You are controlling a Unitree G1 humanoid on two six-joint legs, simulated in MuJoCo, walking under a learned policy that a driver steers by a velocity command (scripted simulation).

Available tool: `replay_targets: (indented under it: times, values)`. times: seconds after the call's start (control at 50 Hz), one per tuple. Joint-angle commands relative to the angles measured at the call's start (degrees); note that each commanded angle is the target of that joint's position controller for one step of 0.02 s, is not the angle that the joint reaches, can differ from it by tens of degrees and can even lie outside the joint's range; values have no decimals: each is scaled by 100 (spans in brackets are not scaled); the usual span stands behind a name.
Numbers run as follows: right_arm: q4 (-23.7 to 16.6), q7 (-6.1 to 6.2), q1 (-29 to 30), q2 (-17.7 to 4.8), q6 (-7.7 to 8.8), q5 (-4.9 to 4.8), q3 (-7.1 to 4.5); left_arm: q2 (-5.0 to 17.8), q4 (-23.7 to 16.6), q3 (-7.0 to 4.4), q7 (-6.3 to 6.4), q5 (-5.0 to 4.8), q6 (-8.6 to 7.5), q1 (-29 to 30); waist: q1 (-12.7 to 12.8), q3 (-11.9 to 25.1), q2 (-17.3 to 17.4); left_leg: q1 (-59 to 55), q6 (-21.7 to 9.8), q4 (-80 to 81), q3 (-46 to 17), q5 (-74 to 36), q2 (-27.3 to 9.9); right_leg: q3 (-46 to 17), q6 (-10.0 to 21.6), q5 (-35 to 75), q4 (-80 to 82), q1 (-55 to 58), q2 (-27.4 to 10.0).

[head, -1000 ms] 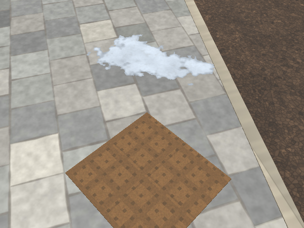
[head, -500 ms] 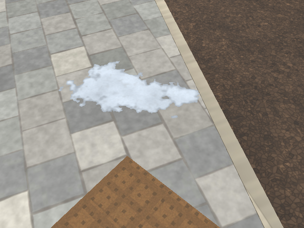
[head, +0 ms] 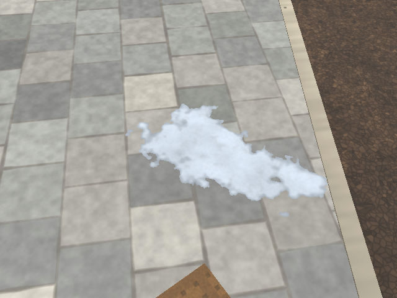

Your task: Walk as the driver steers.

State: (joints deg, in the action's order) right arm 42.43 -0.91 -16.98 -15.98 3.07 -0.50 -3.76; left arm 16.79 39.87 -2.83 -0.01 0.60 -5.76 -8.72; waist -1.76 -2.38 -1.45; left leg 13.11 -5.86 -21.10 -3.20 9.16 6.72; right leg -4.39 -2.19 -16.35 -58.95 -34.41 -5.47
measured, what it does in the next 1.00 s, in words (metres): walks ahead: right foot, then left foot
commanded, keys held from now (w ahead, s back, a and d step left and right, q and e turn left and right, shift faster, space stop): w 0.20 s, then no key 0.80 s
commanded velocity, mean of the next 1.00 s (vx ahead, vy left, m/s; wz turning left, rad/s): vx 0.22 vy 0.00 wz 0.10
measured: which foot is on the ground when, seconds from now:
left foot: down 0.00-0.28, up 0.30-0.62, down 0.64-1.00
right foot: up 0.00-0.24, down 0.26-1.00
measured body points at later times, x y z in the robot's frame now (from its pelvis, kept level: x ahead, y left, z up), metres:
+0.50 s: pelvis +0.24 -0.07 +0.00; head +0.28 -0.08 +0.44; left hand +0.35 +0.19 -0.11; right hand +0.39 -0.33 -0.13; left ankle +0.26 +0.09 -0.70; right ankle +0.30 -0.16 -0.74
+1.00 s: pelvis +0.32 -0.05 -0.01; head +0.33 -0.04 +0.44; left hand +0.40 +0.22 -0.14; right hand +0.44 -0.29 -0.14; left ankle +0.31 +0.09 -0.74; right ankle +0.30 -0.16 -0.74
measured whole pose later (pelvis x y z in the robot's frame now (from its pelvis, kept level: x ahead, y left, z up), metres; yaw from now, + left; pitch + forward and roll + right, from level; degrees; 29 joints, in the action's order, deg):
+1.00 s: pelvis +0.32 -0.05 -0.01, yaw +4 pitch -1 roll +0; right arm 49.5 1.4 -10.8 -12.8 0.5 0.5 -2.4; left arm 13.6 52.9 -1.5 0.5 0.4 0.8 -9.4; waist 0.1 -1.7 0.2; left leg 13.7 1.7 -30.7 -2.6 16.1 -1.0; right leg 0.9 0.9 -18.4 -29.9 -10.6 0.8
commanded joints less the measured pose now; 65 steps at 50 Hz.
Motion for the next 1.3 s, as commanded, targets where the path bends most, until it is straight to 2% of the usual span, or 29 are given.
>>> replay_targets:
  times: [0.02, 0.06, 0.1, 0.14, 0.2, 0.22, 0.24, 0.26, 0.28, 0.3, 0.32, 0.34, 0.36, 0.38, 0.4, 0.44, 0.46, 0.52, 0.58, 0.62, 0.64, 0.66, 0.68, 0.7, 0.72, 0.74, 0.8, 0.94, 1.3]
  values:
    - [-398, 110, 233, -868, 108, -8, -200, 304, -298, -52, 28, 28, 25, -2, 121, 272, 474, 236, -957, 930, -842, -1676, -1259, 267, -212, 1044, 1074, 188, 2]
    - [-289, 129, 14, -871, 89, -31, -187, 197, -358, 2, -6, 2, -6, 421, -123, 258, 563, 262, -745, 876, -631, -1271, -1111, 332, -209, 1953, 1960, 478, 150]
    - [-175, 121, -230, -919, 78, -38, -183, 243, -426, 0, -55, -71, -45, 740, -311, 222, 617, 69, -699, 862, -790, -805, -1259, 328, -165, 2411, 2442, 577, 256]
    - [-88, 112, -361, -931, 60, -57, -180, 352, -502, -32, -104, -105, -84, 950, -381, 133, 627, -353, -674, 671, -1012, -662, -1477, 241, -37, 2281, 2747, 401, 267]
    - [-3, 131, -419, -970, 10, -42, -198, 507, -541, -98, -164, -91, -138, 878, -249, 87, 708, -985, -559, 298, -1344, -995, -1818, 192, 241, 1630, 3010, 337, 301]
    - [5, 144, -340, -962, -22, -26, -201, 565, -495, -130, -163, -55, -156, 675, -109, 92, 762, -1106, -459, 5, -1337, -1653, -1781, 251, 353, 1443, 3145, 558, 372]
    - [-24, 155, -210, -899, -44, -4, -178, 655, -360, -204, -129, 8, -187, 182, 175, 392, 706, -1127, -291, -641, -1128, -2660, -1497, 457, 491, 1692, 3398, 1263, 541]
    - [-114, 147, -196, -721, -43, 46, -104, 868, -268, -271, -108, 121, -217, -457, 431, 1061, 525, -732, -37, -1679, -865, -2675, -1132, 186, 752, 2924, 3171, 2500, 120]
    - [-212, 167, -652, -411, 23, 135, 13, 1276, -225, -360, -99, 226, -198, -1188, 496, 2032, -534, 796, 378, -3612, -530, -744, -482, -1300, 1478, 4469, 2806, 4580, -1079]
    - [-37, 137, -1279, -295, 76, 3, 74, 1154, 36, -358, -147, 58, -89, -1524, 410, 2624, -1799, 1977, 696, -5174, -496, 2799, 52, -3029, 2290, 4639, 3234, 5416, -1944]
    - [-4, 125, -1053, -802, 59, -85, -36, 839, -50, -267, -164, -102, -18, -1355, 527, 2164, -910, 2371, 710, -5649, -852, 2743, -242, -2885, 2093, 3651, 3438, 4945, -1775]
    - [-141, 129, -417, -872, 10, -103, -62, 628, -127, -195, -140, -91, 40, -921, 523, 1526, -380, 2545, 737, -5644, -654, 2402, -486, -2109, 1831, 3393, 3494, 4266, -1538]
    - [-264, 134, 18, -803, -55, -11, -50, 450, -155, -105, -147, -45, 60, -488, 385, 1009, -9, 2444, 780, -5213, -452, 2161, -698, -1557, 1715, 3806, 3659, 3454, -1259]
    - [-317, 152, 107, -720, -131, 60, -62, 296, -152, -41, -146, -22, 55, -203, 180, 841, -48, 2145, 789, -4678, -410, 1944, -959, -1222, 1600, 3937, 3762, 2914, -1079]
    - [-280, 157, -36, -532, -204, 61, -26, 250, -112, -19, -150, 27, 66, -37, 8, 768, -238, 1641, 829, -4179, -325, 1801, -1050, -908, 1510, 4049, 3904, 2432, -856]
    - [-181, 200, -271, -262, -285, 65, 49, 335, -31, -42, -141, 93, 79, 163, -137, 833, -540, 967, 957, -3292, -81, 1536, -990, -406, 1549, 4611, 4037, 1971, -627]
    - [-154, 218, -273, -206, -306, 114, 73, 381, 12, -57, -120, 86, 81, 180, -132, 943, -535, 715, 988, -2869, -64, 1295, -990, -285, 1567, 4756, 4044, 1932, -626]
    - [-115, 239, -87, -274, -358, 105, 63, 502, 180, -86, -68, 28, 181, 128, -30, 1151, -527, 247, 1006, -1999, -14, 446, -964, -161, 1513, 4090, 4092, 2026, -612]
    - [-125, 239, 191, -350, -404, 95, 12, 445, 309, -37, -67, 11, 327, 186, 6, 860, -465, -92, 879, -1209, 60, 76, -928, -247, 1359, 2151, 4132, 1822, -523]
    - [-173, 248, 387, -370, -391, 198, 8, 262, 435, 43, -81, -24, 372, 44, 3, 553, -285, -475, 704, -333, -33, -572, -1000, -273, 971, 748, 4082, 1612, -261]
    - [-243, 275, 443, -521, -373, 232, -13, 178, 495, 81, -85, 38, 366, -106, 82, 505, -69, -686, 589, -262, -362, -1060, -1315, -243, 735, 178, 3944, 1480, -89]
    - [-279, 308, 539, -805, -379, 191, -68, 184, 557, 73, -107, 99, 348, -435, 361, 448, 444, -784, 434, -485, -485, -1316, -1517, -49, 555, -300, 3846, 1306, 244]
    - [-171, 297, 594, -727, -371, 126, -103, 130, 591, 85, -81, 69, 370, -461, 364, 374, 765, -273, 377, -516, -370, -354, -1311, 248, 426, -248, 3792, 1609, 472]
    - [-170, 266, 604, -473, -338, 134, -57, 234, 604, 74, -50, 50, 404, -233, 199, 250, 609, -21, 445, -438, -319, -112, -1169, 288, 384, -44, 3649, 1773, 463]
    - [-126, 254, 604, -343, -298, 168, -16, 203, 586, 75, -20, 31, 440, -122, 193, 284, 589, 8, 521, -431, -286, -312, -1140, 296, 396, 213, 3565, 1854, 433]
    - [-102, 236, 602, -318, -246, 168, -3, 202, 611, 74, 5, 31, 485, -111, 189, 293, 606, -34, 566, -471, -255, -611, -1107, 273, 410, 492, 3501, 1901, 412]
    - [55, 221, 535, -382, -152, 130, -25, 219, 690, 56, 31, 36, 531, -154, 211, 493, 527, -177, 573, -646, -225, -1188, -1089, 280, 428, 1131, 3334, 2164, 376]
    - [366, 247, 573, -387, -176, 97, -31, 234, 1011, 22, 56, -35, 604, -113, 190, 533, 238, -333, 536, -724, -165, -1503, -1037, 275, 389, 1642, 3243, 2364, 343]
    - [1375, 329, 685, -289, -308, 97, 7, 241, 1816, 58, 147, -44, 591, -222, 160, 153, 107, -386, 621, -375, 28, -634, -871, 266, 376, 1054, 3587, 2254, 331]
Velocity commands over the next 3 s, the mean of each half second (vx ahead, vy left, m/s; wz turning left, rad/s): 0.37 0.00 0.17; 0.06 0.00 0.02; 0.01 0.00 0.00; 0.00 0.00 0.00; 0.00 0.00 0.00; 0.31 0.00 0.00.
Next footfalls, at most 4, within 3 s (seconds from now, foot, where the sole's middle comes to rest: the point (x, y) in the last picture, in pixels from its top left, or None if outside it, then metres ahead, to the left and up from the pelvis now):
0.26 right None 0.34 -0.15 -0.78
0.64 left None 0.35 0.09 -0.78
2.80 left None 0.40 0.11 -0.78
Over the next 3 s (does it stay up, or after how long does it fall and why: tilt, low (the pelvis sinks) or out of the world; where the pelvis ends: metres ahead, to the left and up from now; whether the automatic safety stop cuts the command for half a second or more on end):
stays up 0.44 0.03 0.00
